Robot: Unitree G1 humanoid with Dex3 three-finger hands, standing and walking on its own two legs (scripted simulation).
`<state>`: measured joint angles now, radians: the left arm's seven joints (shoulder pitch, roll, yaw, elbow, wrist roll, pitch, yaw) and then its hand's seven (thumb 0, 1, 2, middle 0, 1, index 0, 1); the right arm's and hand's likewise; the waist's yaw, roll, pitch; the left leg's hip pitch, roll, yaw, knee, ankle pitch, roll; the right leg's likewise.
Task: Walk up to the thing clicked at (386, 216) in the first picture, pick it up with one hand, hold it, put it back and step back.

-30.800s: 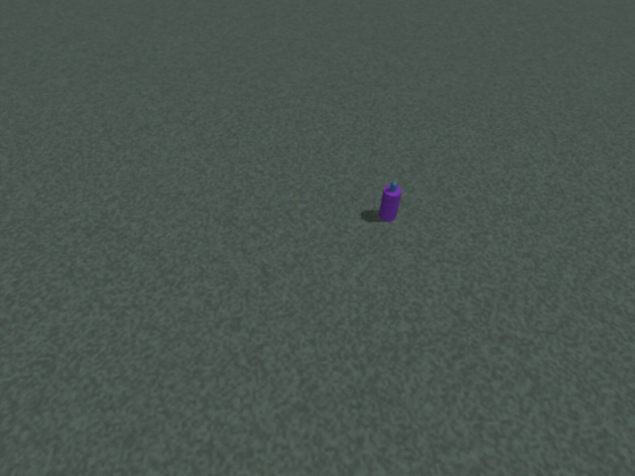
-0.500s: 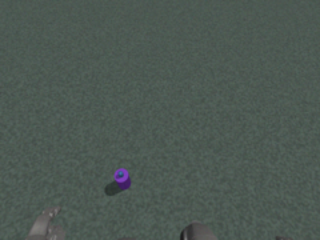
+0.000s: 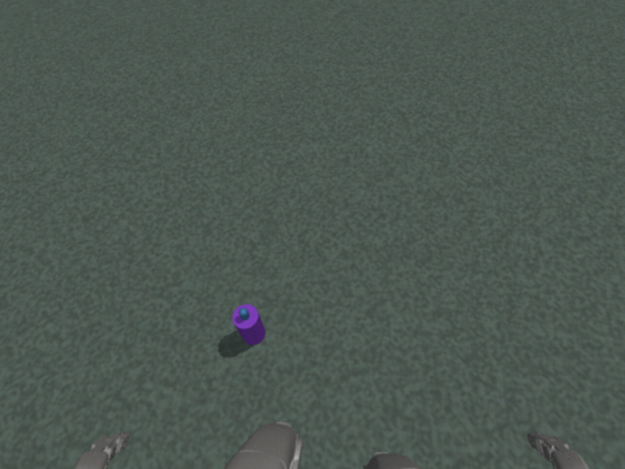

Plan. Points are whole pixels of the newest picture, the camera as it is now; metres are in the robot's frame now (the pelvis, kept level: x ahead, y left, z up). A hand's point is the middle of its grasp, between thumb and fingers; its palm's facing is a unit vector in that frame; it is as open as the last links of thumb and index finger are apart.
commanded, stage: step back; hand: left
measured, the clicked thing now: (248, 322) +0.53 +0.25 -0.66
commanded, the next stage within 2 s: none
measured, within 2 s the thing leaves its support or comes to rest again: neither
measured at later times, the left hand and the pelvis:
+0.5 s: hand out of the picture -0.06 +0.28 -0.15, palm faces -0.02 -0.92 -0.38, open 7.4 cm; pelvis -0.14 +0.00 +0.00, yaw -1 degrees
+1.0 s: hand out of the picture -0.19 +0.25 -0.15, palm faces +0.04 -0.92 -0.40, open 7.4 cm; pelvis -0.31 -0.02 -0.01, yaw +3 degrees
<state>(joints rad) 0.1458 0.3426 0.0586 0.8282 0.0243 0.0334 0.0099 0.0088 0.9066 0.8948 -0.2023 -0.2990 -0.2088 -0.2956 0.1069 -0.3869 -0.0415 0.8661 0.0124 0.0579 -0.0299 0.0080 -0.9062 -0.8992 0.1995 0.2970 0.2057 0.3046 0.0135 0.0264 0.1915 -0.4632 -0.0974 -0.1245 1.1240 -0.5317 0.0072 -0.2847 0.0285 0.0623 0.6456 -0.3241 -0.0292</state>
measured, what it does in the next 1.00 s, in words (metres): walks backwards: left foot, then right foot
